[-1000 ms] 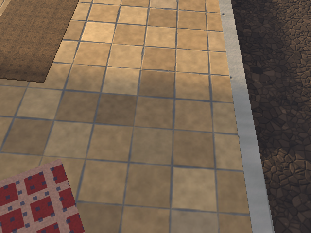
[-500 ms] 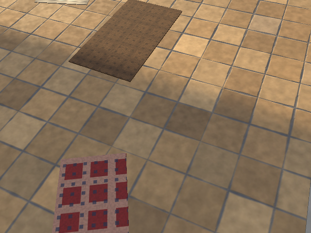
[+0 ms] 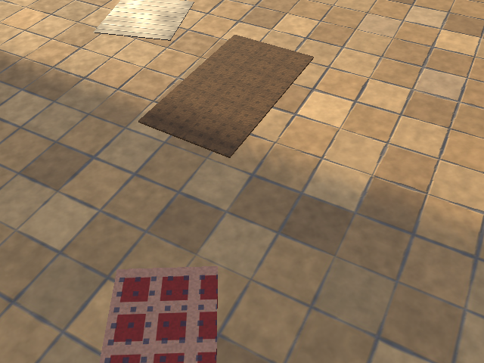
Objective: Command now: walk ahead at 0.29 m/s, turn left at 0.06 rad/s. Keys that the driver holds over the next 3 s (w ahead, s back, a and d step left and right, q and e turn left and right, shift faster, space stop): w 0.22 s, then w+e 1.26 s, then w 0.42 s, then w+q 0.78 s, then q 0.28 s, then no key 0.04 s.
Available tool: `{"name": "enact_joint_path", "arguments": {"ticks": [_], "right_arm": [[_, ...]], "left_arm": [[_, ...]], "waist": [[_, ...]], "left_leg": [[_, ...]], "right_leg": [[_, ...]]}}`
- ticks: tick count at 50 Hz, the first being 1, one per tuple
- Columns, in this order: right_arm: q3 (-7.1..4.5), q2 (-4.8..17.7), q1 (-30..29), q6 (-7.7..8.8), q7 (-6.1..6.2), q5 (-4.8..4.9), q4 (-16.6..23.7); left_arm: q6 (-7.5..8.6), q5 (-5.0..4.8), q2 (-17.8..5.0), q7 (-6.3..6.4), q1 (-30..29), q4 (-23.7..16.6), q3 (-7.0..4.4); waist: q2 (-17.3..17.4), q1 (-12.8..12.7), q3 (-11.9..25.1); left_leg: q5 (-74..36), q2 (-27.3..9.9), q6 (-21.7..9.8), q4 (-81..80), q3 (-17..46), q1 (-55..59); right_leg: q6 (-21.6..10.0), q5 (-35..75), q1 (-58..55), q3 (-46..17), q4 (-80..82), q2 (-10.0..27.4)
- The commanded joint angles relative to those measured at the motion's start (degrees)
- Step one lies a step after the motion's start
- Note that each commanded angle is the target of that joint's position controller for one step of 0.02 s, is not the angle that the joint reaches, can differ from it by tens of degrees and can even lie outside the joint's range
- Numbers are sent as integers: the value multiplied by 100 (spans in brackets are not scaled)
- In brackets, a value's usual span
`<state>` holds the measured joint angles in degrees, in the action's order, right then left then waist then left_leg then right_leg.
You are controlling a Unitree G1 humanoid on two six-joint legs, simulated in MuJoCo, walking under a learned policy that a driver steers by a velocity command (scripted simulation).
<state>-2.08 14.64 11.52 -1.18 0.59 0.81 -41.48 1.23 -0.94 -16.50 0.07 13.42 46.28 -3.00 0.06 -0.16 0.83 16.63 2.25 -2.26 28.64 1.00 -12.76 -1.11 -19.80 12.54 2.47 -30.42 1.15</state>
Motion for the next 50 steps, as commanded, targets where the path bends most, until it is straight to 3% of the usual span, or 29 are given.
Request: {"name": "enact_joint_path", "arguments": {"ticks": [1, 2, 3, 4, 5, 7, 11, 13, 16, 19, 20, 21, 22, 23, 24, 25, 26, 27, 28, 30, 33, 35, 39, 43, 46, 47, 48, 49, 50], "right_arm": [[-72, 210, -938, 195, -11, -50, 596], [-119, 387, -1142, 319, -7, 39, 820], [-235, 725, -1098, 419, -17, 114, 783], [-266, 759, -790, 481, -68, 134, 629], [-282, 761, -632, 506, -101, 68, 518], [-281, 668, -786, 547, -148, -15, 493], [-157, 311, -1066, 555, -226, -14, 540], [-102, 218, -1412, 601, -267, -5, 658], [-114, 330, -1654, 662, -339, 36, 750], [-203, 619, -1440, 727, -347, 69, 748], [-269, 767, -1143, 740, -326, 74, 684], [-384, 961, -468, 735, -272, 76, 490], [-508, 1214, 479, 718, -195, 62, 263], [-605, 1697, 1325, 668, -115, -95, 141], [-550, 1727, 1294, 677, -194, -176, 135], [-394, 1115, 869, 697, -205, -108, 145], [-322, 850, 525, 696, -186, -33, 133], [-286, 714, 213, 705, -190, -67, 98], [-262, 566, 18, 725, -195, -124, 56], [-272, 485, -164, 811, -168, -162, -33], [-334, 647, -168, 896, -131, -139, -189], [-363, 759, -94, 875, -101, -146, -268], [-410, 1012, 105, 783, -47, -104, -358], [-471, 1213, 449, 617, -34, 14, -499], [-539, 1463, 418, 484, -11, 93, -481], [-552, 1520, 372, 431, -3, 123, -455], [-506, 1433, 304, 408, 10, 142, -422], [-356, 1042, 490, 450, 16, -50, -313], [-129, 339, 907, 616, -56, -192, 16]], "left_arm": [[238, 37, -947, 9, 1315, 163, -242], [291, 85, -1380, -47, 1440, 163, -356], [358, 146, -1046, -15, 1154, 36, -257], [403, 116, -837, 19, 888, -37, -196], [425, 70, -803, 26, 744, -100, -190], [415, 58, -690, 34, 780, -103, -140], [347, 70, -665, 49, 983, -71, -118], [312, 47, -748, 68, 1154, -36, -133], [263, -18, -940, 89, 1321, 15, -189], [214, -78, -1070, 115, 1221, 28, -266], [193, -67, -1115, 116, 1130, 11, -286], [172, -40, -1065, 116, 1071, 4, -271], [170, 35, -862, 116, 1069, -62, -198], [179, 191, -201, 123, 1324, -277, -14], [279, -78, 38, 127, 1888, -356, 51], [293, -250, -613, 124, 1475, -300, -128], [283, -249, -783, 114, 989, -404, -188], [273, -164, -697, 130, 808, -391, -193], [232, -110, -609, 114, 772, -384, -215], [105, -127, -405, 61, 852, -378, -206], [-17, -72, -302, 61, 503, -593, -189], [4, -48, -285, 25, 230, -733, -164], [97, -36, -182, -158, -546, -1011, -66], [100, -43, -226, -302, -1140, -1371, -44], [51, -27, -499, -335, -884, -1496, -179], [21, -36, -698, -318, -314, -1393, -297], [-10, -54, -999, -251, 645, -1154, -484], [-92, -86, -1510, -119, 1432, -981, -662], [5, -85, -1973, -137, 1056, -1130, -661]], "waist": [[-589, -614, -146], [-1474, -664, -413], [-992, -561, -733], [-853, -345, -786], [-789, -269, -680], [-595, -310, -665], [-601, -422, -560], [-586, -530, -659], [-643, -542, -805], [-754, -240, -758], [-823, -25, -576], [-753, 350, -124], [-653, 794, 611], [594, 865, 1688], [2118, 515, 2215], [1450, 530, 1294], [1059, 462, 583], [610, 287, 312], [655, 144, 111], [734, -28, -4], [433, -75, -329], [312, -20, -446], [125, 270, -619], [100, 442, -766], [382, 126, -329], [439, -222, 33], [336, -759, 531], [-490, -955, 1050], [-1646, -188, 1633]], "left_leg": [[1381, -303, -166, 718, 404, -2253], [1615, 80, 39, 1970, -113, -3142], [1522, -257, 47, 2825, 339, -3516], [1047, -405, 11, 3119, 423, -3671], [652, -510, 2, 3200, 337, -3779], [-139, -698, 78, 2959, 237, -3704], [-1112, -627, 352, 1947, -152, -3063], [-1494, -505, 420, 1192, -234, -2548], [-1664, -349, 432, 545, -215, -2029], [-1412, -333, 255, 123, -9, -1577], [-1244, -254, 150, 43, -49, -1118], [-1159, -143, -7, -105, -147, -160], [-1123, -432, -190, 51, 68, 1345], [-315, -1854, -600, 52, 1795, 3230], [1128, -2660, -1199, -1171, 4304, 3539], [1715, -2458, -993, -1454, 3808, 2801], [1255, -2305, -821, -1457, 2778, 2035], [483, -2041, -717, -1524, 2136, 1387], [-108, -1807, -668, -1655, 1554, 931], [-655, -1678, -718, -1939, 900, 495], [-1211, -1751, -863, -2197, 332, 338], [-1439, -1738, -889, -2259, -8, 471], [-1779, -1702, -801, -2277, -677, 749], [-2205, -1871, -653, -1986, -1001, 1534], [-4707, -1870, -471, -929, -1275, 1916], [-5470, -1793, -397, -41, -1370, 1857], [-5361, -1583, -208, 1241, -1515, 1287], [-2926, -1270, 76, 3114, -1511, -250], [1802, -19, 367, 4894, -575, -2556]], "right_leg": [[-753, -1065, -1719, -1699, 1229, 1096], [-1465, -1918, -1677, -3640, 2125, 2141], [-1624, -2060, -1511, -3876, 2294, 2274], [-1428, -1917, -1569, -3410, 2251, 2012], [-1229, -1572, -1729, -2969, 2247, 1784], [-1001, -447, -1707, -2174, 2348, 1481], [-933, 1096, -1302, -1079, 2439, 1061], [-927, 1397, -927, -902, 2439, 976], [-953, 1450, -758, -1019, 2356, 1125], [-807, 1813, -1035, -1278, 2046, 1397], [-736, 2518, -1068, -1258, 1693, 1389], [-588, 3356, -942, -1032, 865, 1158], [-375, 3175, -280, -827, -412, 837], [-69, 1036, 1240, -513, -2523, 194], [29, -1457, 2377, -973, -3873, -349], [21, -1066, 2847, -1171, -4454, 25], [-35, -528, 2964, -953, -4425, 277], [-42, -81, 2710, -905, -4232, 491], [-34, 223, 2482, -950, -3981, 638], [-3, 488, 2162, -900, -3844, 756], [93, 839, 2560, -925, -3447, 799], [139, 1340, 2778, -930, -2829, 778], [74, 2160, 2659, -467, -1517, 671], [-137, 1876, 2787, -159, -793, 554], [-455, 1066, 1980, 304, -658, 44], [-615, 862, 1228, 454, -605, -231], [-839, 1155, -193, 459, -266, -497], [-1188, 1198, -1946, -900, -184, 292], [-2260, -202, -3370, -4384, 722, 1578]]}}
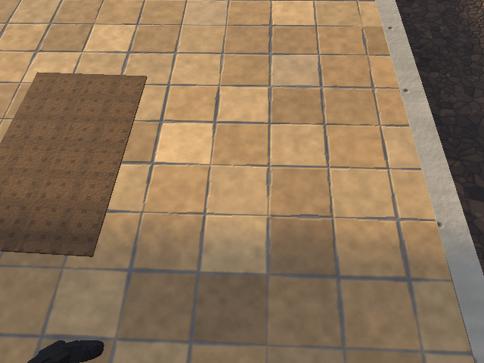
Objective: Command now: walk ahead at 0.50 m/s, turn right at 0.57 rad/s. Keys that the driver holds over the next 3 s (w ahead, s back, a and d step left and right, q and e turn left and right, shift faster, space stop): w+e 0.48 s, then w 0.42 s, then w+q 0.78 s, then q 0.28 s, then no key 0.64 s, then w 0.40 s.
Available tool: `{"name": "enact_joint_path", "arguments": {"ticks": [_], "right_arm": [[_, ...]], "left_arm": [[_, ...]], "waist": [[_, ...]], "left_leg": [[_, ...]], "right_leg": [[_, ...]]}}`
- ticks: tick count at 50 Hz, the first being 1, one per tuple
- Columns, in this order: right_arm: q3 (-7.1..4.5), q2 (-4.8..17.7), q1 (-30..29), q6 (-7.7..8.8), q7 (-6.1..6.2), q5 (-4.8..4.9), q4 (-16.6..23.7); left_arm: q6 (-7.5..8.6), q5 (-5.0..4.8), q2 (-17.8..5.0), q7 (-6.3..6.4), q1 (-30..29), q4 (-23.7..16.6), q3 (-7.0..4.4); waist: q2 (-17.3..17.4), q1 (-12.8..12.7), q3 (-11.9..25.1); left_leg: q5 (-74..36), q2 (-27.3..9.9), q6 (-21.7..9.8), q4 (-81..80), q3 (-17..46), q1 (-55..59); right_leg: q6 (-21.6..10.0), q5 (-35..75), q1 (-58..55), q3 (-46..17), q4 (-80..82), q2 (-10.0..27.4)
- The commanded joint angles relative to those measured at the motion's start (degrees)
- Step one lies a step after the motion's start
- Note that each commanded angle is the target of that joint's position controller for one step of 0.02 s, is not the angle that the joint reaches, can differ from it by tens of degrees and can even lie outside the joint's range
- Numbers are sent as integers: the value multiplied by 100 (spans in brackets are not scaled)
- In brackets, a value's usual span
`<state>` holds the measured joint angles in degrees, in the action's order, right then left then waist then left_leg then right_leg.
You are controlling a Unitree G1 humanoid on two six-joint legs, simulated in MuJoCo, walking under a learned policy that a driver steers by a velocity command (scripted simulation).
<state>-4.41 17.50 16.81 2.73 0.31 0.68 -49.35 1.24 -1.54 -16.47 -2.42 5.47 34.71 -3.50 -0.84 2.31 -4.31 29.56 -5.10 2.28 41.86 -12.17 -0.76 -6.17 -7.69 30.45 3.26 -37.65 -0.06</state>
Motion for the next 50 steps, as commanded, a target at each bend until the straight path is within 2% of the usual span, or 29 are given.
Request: {"name": "enact_joint_path", "arguments": {"ticks": [1, 2, 3, 4, 5, 8, 11, 14, 19, 21, 22, 23, 24, 25, 26, 27, 28, 29, 31, 33, 35, 38, 41, 44, 46, 47, 48, 49, 50], "right_arm": [[8, 657, -348, 419, -98, 42, 863], [-34, 817, -762, 508, -129, 207, 1027], [3, 720, -777, 553, -86, 120, 997], [-20, 725, -727, 548, -47, -23, 930], [-45, 750, -587, 483, -55, -53, 897], [-15, 576, -572, 305, -49, -157, 896], [69, 391, -1231, 265, -40, -167, 1088], [134, 282, -1823, 311, -105, -109, 1226], [38, 561, -2070, 429, -209, -26, 1361], [-38, 686, -1745, 482, -212, -8, 1297], [-112, 771, -1263, 511, -184, -23, 1169], [-200, 978, -571, 544, -146, -109, 1076], [-311, 1438, 206, 520, -97, -224, 1011], [-312, 1363, 468, 453, -175, -118, 812], [-179, 842, 201, 426, -184, -32, 882], [-106, 609, -37, 367, -168, -46, 905], [-55, 496, -256, 335, -166, -91, 883], [-10, 381, -366, 334, -156, -128, 843], [7, 341, -379, 370, -146, -125, 754], [-30, 494, -286, 409, -136, -62, 632], [-64, 657, -228, 400, -118, -19, 547], [-71, 787, -82, 333, -100, 35, 434], [-67, 882, 309, 251, -101, 84, 253], [-83, 970, 484, 144, -86, 118, 111], [-94, 1046, 425, 71, -58, 137, 75], [-58, 988, 406, 50, -48, 136, 75], [50, 757, 350, 72, -42, 38, 188], [283, 54, 909, 169, -70, -56, 378], [196, 424, 797, 256, -81, 60, 258]], "left_arm": [[116, 17, -1410, 50, 1950, -113, -454], [202, 68, -1157, 33, 1749, -47, -370], [243, 53, -1027, 39, 1407, -67, -327], [249, 80, -875, 59, 1053, -130, -280], [259, 153, -764, 91, 869, -227, -231], [298, 109, -833, 180, 897, -178, -239], [268, 73, -971, 295, 1150, -50, -278], [217, 49, -1024, 340, 1360, 69, -297], [141, -1, -961, 368, 1611, 263, -309], [93, 18, -954, 383, 1517, 260, -322], [73, 27, -845, 377, 1432, 231, -285], [80, 68, -553, 348, 1415, 165, -174], [103, 52, -170, 347, 1932, 33, -54], [146, -65, -302, 363, 2330, -19, -15], [137, -107, -806, 366, 2028, 127, -130], [119, -45, -908, 365, 1514, 74, -154], [130, 31, -830, 359, 1179, -7, -145], [139, 68, -745, 337, 1031, -49, -153], [135, 29, -513, 283, 1122, -30, -101], [138, 74, -357, 267, 959, -87, -37], [181, 131, -271, 244, 658, -175, 29], [274, 111, -157, 165, 116, -267, 106], [316, 51, -162, 93, -406, -391, 113], [335, 27, -291, 25, -639, -513, 64], [353, 72, -472, 14, -230, -425, -41], [351, 105, -685, 49, 514, -197, -176], [331, 159, -1011, 117, 1485, 3, -309], [283, 228, -1620, 175, 2010, 74, -432], [263, 184, -1163, 182, 2135, 105, -332]], "waist": [[-717, -931, 2438], [-498, -887, 1586], [10, -611, 1121], [106, -380, 869], [-38, -208, 824], [-35, -112, 695], [-133, -313, 443], [-323, -558, 347], [-502, -593, 343], [-702, -399, 395], [-718, -136, 588], [-511, 196, 1213], [691, 188, 2161], [2026, 52, 2406], [1213, 163, 1598], [744, 195, 1013], [504, 114, 596], [531, 4, 398], [710, -146, 386], [648, -170, 345], [517, -117, 327], [485, 81, 249], [492, 276, 185], [583, 215, 114], [600, -142, 358], [500, -548, 808], [268, -988, 1541], [-1177, -845, 2427], [-1129, -998, 2737]], "left_leg": [[377, 571, -202, 3967, 1806, -4307], [-221, 348, -328, 3742, 1749, -4667], [-710, 82, -371, 3242, 1740, -4428], [-1003, -86, -331, 2745, 1747, -4039], [-1208, -191, -292, 2542, 1798, -3674], [-1540, -134, 5, 1901, 1632, -3426], [-2548, 41, 211, 638, 1562, -3500], [-3442, 328, 222, -589, 1506, -3054], [-3188, 467, 13, -1339, 1748, -2769], [-2635, 495, -164, -1431, 1696, -2372], [-2637, 532, -307, -1670, 1569, -1705], [-2555, 49, -594, -1586, 1926, -463], [-1823, -1256, -1292, -1659, 3814, 1646], [-293, -1916, -1801, -2366, 5952, 2203], [487, -1721, -1612, -2590, 5525, 1581], [91, -1468, -1396, -2607, 4609, 869], [-613, -1207, -1345, -2720, 3969, 171], [-1154, -1001, -1325, -2842, 3519, -257], [-1795, -794, -1363, -3058, 2983, -612], [-2372, -818, -1508, -3234, 2650, -656], [-2832, -830, -1567, -3342, 2363, -581], [-3137, -635, -1410, -3380, 1830, -590], [-3191, -689, -1305, -3299, 1679, -420], [-3518, -944, -1188, -3064, 1731, 54], [-4681, -909, -1047, -2424, 1639, 124], [-5307, -666, -917, -1549, 1463, -128], [-4451, -399, -711, -191, 1305, -1090], [-1244, 490, -285, 2099, 1025, -3362], [278, 552, -294, 2998, 1844, -3939]], "right_leg": [[-1680, -1855, -5229, -5048, 2142, 1898], [-1412, -1420, -4627, -4249, 2228, 1768], [-1229, -718, -3792, -3544, 2178, 1512], [-1101, -43, -3093, -3003, 2200, 1280], [-1066, 397, -2677, -2727, 2307, 1137], [-1132, 1249, -2052, -2212, 2492, 946], [-938, 1096, -1800, -1831, 2511, 667], [-669, 479, -1622, -1741, 2423, 485], [-527, 108, -2217, -2463, 1815, 785], [-434, 346, -2364, -2719, 1463, 853], [-307, 626, -2294, -2659, 1059, 664], [-107, 562, -1933, -2359, -42, 338], [322, -942, -323, -1635, -1983, -375], [486, -2692, 1015, -1389, -3261, -463], [535, -2259, 1433, -1535, -3742, -139], [543, -1814, 1416, -1297, -3754, 55], [540, -1506, 1286, -1198, -3503, 194], [517, -1275, 1117, -1208, -3193, 347], [511, -1110, 765, -1088, -2766, 459], [564, -948, 847, -951, -2254, 512], [626, -457, 914, -807, -1595, 605], [643, 439, 615, -556, -481, 550], [625, 834, 300, -378, 209, 386], [426, 477, 216, -371, 605, 293], [221, 276, -630, -229, 932, 95], [65, 396, -1765, -135, 1116, -36], [-201, 524, -3422, -726, 890, 583], [-1022, -153, -5531, -3223, 1136, 2241], [-1169, -870, -5343, -4298, 1775, 2449]]}}
Over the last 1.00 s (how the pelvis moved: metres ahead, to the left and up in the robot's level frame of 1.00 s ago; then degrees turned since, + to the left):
0.46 -0.03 -0.02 -23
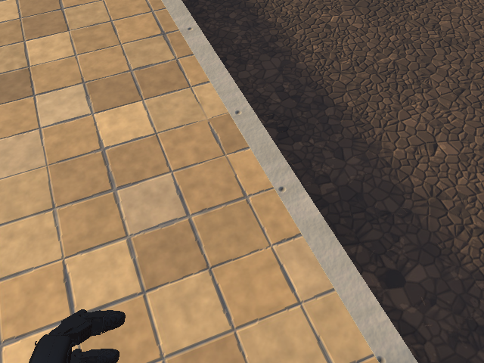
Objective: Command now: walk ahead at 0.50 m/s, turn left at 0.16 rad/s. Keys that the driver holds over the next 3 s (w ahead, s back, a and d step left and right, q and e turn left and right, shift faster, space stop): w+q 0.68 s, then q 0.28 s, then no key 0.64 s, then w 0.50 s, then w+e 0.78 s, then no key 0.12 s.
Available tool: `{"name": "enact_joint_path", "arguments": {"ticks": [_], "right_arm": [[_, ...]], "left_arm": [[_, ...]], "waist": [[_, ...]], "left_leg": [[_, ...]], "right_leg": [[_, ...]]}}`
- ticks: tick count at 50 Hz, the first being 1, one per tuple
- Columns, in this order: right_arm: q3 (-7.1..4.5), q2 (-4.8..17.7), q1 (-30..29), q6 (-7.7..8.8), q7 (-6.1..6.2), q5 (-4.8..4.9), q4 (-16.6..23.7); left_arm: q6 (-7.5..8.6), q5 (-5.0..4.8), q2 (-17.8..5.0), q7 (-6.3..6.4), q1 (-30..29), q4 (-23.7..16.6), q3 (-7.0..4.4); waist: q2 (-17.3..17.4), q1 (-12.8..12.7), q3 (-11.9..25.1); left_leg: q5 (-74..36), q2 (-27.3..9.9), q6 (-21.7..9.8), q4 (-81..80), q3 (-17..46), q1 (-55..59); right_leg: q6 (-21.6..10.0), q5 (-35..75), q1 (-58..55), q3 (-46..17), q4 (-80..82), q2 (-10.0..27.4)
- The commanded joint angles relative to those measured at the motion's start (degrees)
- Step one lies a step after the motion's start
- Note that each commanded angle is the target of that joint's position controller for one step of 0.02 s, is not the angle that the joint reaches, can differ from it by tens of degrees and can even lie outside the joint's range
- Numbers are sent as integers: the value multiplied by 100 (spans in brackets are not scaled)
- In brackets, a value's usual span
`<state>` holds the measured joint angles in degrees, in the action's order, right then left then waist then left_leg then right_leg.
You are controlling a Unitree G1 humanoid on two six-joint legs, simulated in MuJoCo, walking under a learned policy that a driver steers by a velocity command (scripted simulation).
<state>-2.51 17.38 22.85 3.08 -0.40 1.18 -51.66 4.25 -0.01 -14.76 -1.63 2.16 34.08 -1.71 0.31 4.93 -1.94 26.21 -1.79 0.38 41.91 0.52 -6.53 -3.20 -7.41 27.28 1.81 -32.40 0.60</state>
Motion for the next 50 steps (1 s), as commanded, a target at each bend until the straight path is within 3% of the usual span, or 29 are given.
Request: {"name": "enact_joint_path", "arguments": {"ticks": [1, 2, 3, 5, 7, 11, 14, 17, 19, 21, 22, 23, 24, 25, 26, 27, 28, 29, 30, 31, 35, 38, 41, 45, 46, 47, 48, 49, 50], "right_arm": [[-136, 832, -250, 250, -26, 164, 632], [-135, 782, -546, 244, -19, 176, 697], [-149, 713, -673, 199, -6, 101, 707], [-166, 504, -408, 24, 19, 65, 593], [-152, 302, -401, -99, 33, 63, 592], [-144, 206, -917, -119, -6, 24, 786], [-79, 93, -1506, -79, -128, -3, 966], [-44, 68, -2064, -75, -229, 8, 1231], [-54, 107, -2281, -80, -292, 8, 1405], [-114, 228, -2232, -97, -340, 10, 1523], [-181, 346, -2004, -118, -341, 17, 1523], [-297, 545, -1443, -137, -324, 37, 1423], [-486, 862, -522, -153, -252, 54, 1196], [-668, 1402, 218, -230, -117, 61, 1050], [-691, 1771, -149, -169, -111, 84, 1229], [-523, 1244, -38, -90, -154, 19, 1327], [-450, 971, -144, -17, -159, -19, 1280], [-415, 864, -491, 37, -165, -10, 1295], [-356, 643, -832, 58, -139, -14, 1357], [-320, 583, -1019, 63, -105, -84, 1464], [-376, 802, -1004, 76, 22, -80, 1482], [-430, 916, -879, -58, 140, -43, 1410], [-442, 907, -568, -215, 203, 2, 1318], [-426, 760, -824, -313, 272, -9, 1454], [-389, 635, -971, -310, 269, -7, 1545], [-278, 301, -902, -283, 260, -91, 1696], [-193, -7, 371, -266, 230, -121, 1581], [-273, 619, 739, -292, 199, -15, 1464], [-386, 961, 138, -398, 233, 35, 1411]], "left_arm": [[-22, 7, -1083, 100, 2092, 193, -403], [-5, -4, -887, 97, 1731, 196, -341], [29, 6, -685, 74, 1412, 231, -284], [149, 56, -519, 51, 1034, 287, -266], [249, 73, -547, 60, 941, 411, -307], [271, 108, -691, 150, 1055, 640, -377], [226, 63, -866, 210, 1197, 760, -431], [129, -17, -990, 234, 1501, 948, -488], [35, -81, -1071, 240, 1622, 1046, -527], [-59, -116, -1202, 267, 1575, 1067, -560], [-107, -136, -1290, 290, 1530, 1054, -581], [-161, -152, -1340, 307, 1463, 1034, -587], [-182, -177, -1294, 325, 1380, 1003, -550], [-125, -10, -995, 335, 1557, 895, -426], [48, 78, -351, 261, 1877, 591, -214], [271, -104, -860, 170, 1287, 534, -291], [371, -285, -966, 130, 824, 370, -312], [417, -200, -873, 169, 798, 383, -286], [399, -27, -938, 213, 814, 447, -331], [336, 23, -952, 206, 930, 474, -357], [131, 93, -690, 223, 778, 374, -299], [131, 121, -466, 203, 210, 237, -195], [131, 18, -548, 128, -139, 141, -208], [182, 48, -872, 83, 194, 173, -355], [223, 101, -932, 108, 475, 222, -385], [236, 216, -1237, 162, 871, 201, -439], [145, 332, -1338, 183, 932, 141, -413], [42, 123, -1225, 147, 966, 214, -434], [-21, 83, -821, 166, 720, 76, -328]], "waist": [[-940, -1191, 1491], [-735, -1019, 988], [-624, -849, 578], [-749, -509, 328], [-556, -384, 159], [-344, -457, -63], [-222, -679, -238], [-130, -893, -423], [-168, -923, -441], [-319, -768, -239], [-450, -599, 2], [-506, -261, 347], [-399, 251, 831], [414, 442, 1339], [1634, -207, 1955], [745, 235, 2225], [506, 231, 1457], [-16, -87, 867], [-30, -289, 655], [117, -462, 533], [130, -566, 263], [324, -377, 247], [504, -188, 486], [701, -500, 608], [628, -690, 744], [-27, -771, 1406], [-1503, -227, 2062], [-1648, -220, 2356], [-964, -444, 1725]], "left_leg": [[271, -57, -157, 3242, 637, -3783], [-217, -313, -164, 3060, 492, -3716], [-575, -454, -123, 2774, 463, -3567], [-1055, -612, -34, 2517, 513, -2920], [-1335, -600, 52, 2383, 546, -2902], [-2419, -552, 96, 1283, 627, -3280], [-3050, -498, 16, 318, 256, -3135], [-2952, -458, -143, -263, 38, -3315], [-2559, -384, -282, -479, -131, -3408], [-1996, -112, -484, -582, -433, -3018], [-1681, 108, -606, -543, -618, -2598], [-1495, 360, -758, -580, -749, -1854], [-1805, 592, -985, -967, -708, -450], [-1969, -260, -1349, -1063, 723, 1274], [-817, -1609, -2547, -1941, 4149, 2871], [-467, -1713, -2388, -2534, 4518, 2942], [-773, -1538, -2137, -2561, 3673, 2365], [-1446, -1278, -1943, -2556, 3011, 1464], [-2055, -1078, -1823, -2592, 2519, 819], [-2491, -943, -1805, -2708, 2287, 326], [-3755, -665, -1780, -2867, 1600, -616], [-4474, -155, -1340, -2469, 976, -1067], [-3904, -177, -1100, -2118, 1304, -854], [-3349, -296, -838, -1185, 2105, -378], [-3155, -42, -640, -677, 2035, -468], [-1949, 365, -363, 629, 1650, -995], [1864, 1111, -6, 2181, 1188, -2338], [1518, 669, 153, 3014, 1090, -2805], [987, 456, 322, 3372, 958, -3008]], "right_leg": [[-1203, -961, -4269, -3282, 1391, 2184], [-1038, -789, -3532, -2540, 1555, 1907], [-942, -505, -2883, -2020, 1798, 1678], [-829, -27, -2053, -1299, 2223, 1431], [-860, 537, -1775, -797, 2448, 1421], [-780, 1045, -1998, 9, 2565, 1322], [-675, 1117, -2136, 476, 2645, 1312], [-618, 1281, -2686, 693, 2508, 1472], [-553, 1692, -3133, 793, 2249, 1584], [-437, 3208, -3403, 938, 1702, 1615], [-367, 4228, -3484, 1002, 1213, 1596], [-276, 4896, -3393, 1086, 372, 1514], [-75, 4641, -2812, 1229, -874, 1286], [208, 2204, -1292, 1229, -2694, 979], [571, -2512, 1101, 391, -4705, -352], [405, -2510, 1664, -788, -4928, -129], [268, -2064, 1936, -736, -4704, 103], [238, -1631, 1756, -708, -4130, 359], [280, -1391, 1389, -709, -3614, 541], [331, -1213, 1015, -730, -3419, 619], [699, -665, 714, -469, -2299, 498], [797, 510, 125, -286, -884, 86], [779, 1126, -232, -370, -108, -242], [479, 822, -603, -663, 538, -199], [322, 1410, -1148, -612, 945, -39], [-55, 2934, -2402, -1384, 751, 944], [-1086, 4753, -3917, -3061, 492, 2411], [-1463, 2922, -3844, -4079, 794, 2721], [-1234, 1717, -3332, -3388, 997, 2214]]}}
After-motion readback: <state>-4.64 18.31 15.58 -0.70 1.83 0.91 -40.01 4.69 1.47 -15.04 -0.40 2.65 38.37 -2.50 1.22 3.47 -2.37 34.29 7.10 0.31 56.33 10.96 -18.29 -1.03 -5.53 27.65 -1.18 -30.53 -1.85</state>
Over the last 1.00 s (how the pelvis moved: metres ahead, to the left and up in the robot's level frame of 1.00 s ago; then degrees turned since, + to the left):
0.54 -0.11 0.01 -22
